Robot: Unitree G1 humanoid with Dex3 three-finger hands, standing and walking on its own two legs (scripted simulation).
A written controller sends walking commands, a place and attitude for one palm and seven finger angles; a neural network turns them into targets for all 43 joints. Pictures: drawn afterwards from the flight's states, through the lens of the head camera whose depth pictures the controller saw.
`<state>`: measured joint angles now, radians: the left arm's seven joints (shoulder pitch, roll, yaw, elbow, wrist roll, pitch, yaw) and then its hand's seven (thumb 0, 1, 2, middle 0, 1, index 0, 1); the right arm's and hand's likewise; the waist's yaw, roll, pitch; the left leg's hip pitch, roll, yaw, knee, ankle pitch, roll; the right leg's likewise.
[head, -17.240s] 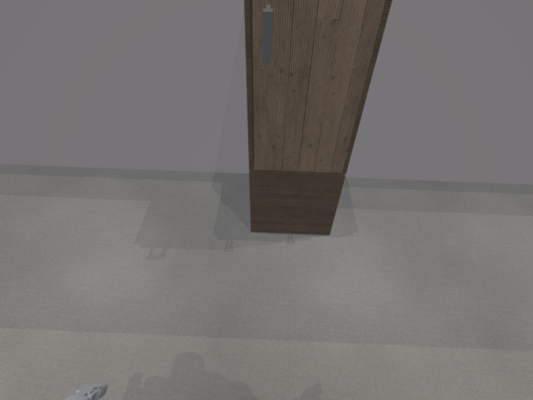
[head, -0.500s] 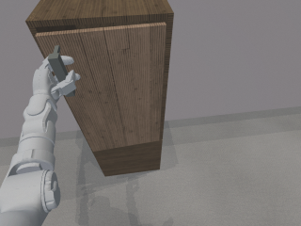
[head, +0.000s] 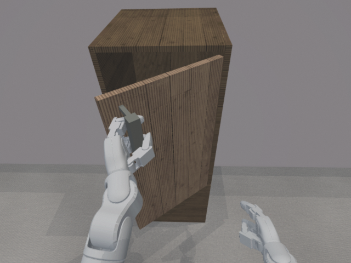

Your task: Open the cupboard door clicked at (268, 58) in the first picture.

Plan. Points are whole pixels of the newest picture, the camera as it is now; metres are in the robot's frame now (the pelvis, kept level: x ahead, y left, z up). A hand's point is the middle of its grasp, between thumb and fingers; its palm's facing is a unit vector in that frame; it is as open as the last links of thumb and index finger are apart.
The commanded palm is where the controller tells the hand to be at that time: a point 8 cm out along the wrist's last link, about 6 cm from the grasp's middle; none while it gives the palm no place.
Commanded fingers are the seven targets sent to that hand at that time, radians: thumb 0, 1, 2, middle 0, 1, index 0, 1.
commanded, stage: pull the door open along its arc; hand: left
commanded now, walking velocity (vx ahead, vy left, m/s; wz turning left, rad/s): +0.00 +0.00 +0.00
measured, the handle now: (132, 134) +0.34 +0.13 +0.16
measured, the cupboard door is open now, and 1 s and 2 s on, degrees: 37 48 50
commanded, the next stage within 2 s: open thumb and fingers to let go in 0.30 s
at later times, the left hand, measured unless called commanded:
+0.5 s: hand (175, 165) +0.26 +0.03 +0.16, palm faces +0.41 -0.91 +0.00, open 6.9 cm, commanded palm +0.21 +0.07 +0.16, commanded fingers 0.00 0.48 0.72 -0.37 -1.30 -0.37 -1.30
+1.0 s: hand (170, 157) +0.28 +0.04 +0.17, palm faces +0.40 -0.92 +0.02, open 13.5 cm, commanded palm +0.22 +0.08 +0.16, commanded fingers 0.00 -0.50 0.30 -0.22 -0.75 -0.22 -0.75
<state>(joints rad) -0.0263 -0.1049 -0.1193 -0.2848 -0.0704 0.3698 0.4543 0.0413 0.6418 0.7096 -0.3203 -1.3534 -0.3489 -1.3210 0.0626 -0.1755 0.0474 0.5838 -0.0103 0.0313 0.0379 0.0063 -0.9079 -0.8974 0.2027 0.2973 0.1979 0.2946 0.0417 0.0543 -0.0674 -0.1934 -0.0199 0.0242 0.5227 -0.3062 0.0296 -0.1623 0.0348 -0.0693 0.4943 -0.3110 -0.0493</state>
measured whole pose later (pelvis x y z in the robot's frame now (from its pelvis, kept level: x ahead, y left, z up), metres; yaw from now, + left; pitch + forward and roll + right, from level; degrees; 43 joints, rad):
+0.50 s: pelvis -0.03 -0.05 +0.00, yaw +2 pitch -4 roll +0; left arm 0.00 -0.10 -0.26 -0.33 -0.02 0.43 0.63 0.02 0.58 0.80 -0.31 -1.28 -0.30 -1.28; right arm 0.08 -0.21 0.04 0.72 -0.03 0.09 0.06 0.01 -0.91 -0.90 0.20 0.30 0.20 0.29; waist 0.03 0.09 -0.04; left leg -0.22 0.01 -0.05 0.57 -0.28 0.00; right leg -0.17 0.07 -0.13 0.52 -0.30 -0.11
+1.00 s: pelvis -0.03 -0.04 +0.00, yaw +1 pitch -4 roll +0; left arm -0.08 -0.12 -0.21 -0.20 0.00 0.34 0.60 -0.01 -0.39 0.35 -0.32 -1.12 -0.30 -1.12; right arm 0.06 -0.18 0.04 0.69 -0.03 0.08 0.00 0.01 -0.91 -0.90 0.20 0.30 0.20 0.29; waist 0.04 0.08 -0.02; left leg -0.19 -0.01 -0.09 0.52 -0.26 -0.01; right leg -0.14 0.08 -0.10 0.47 -0.27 -0.10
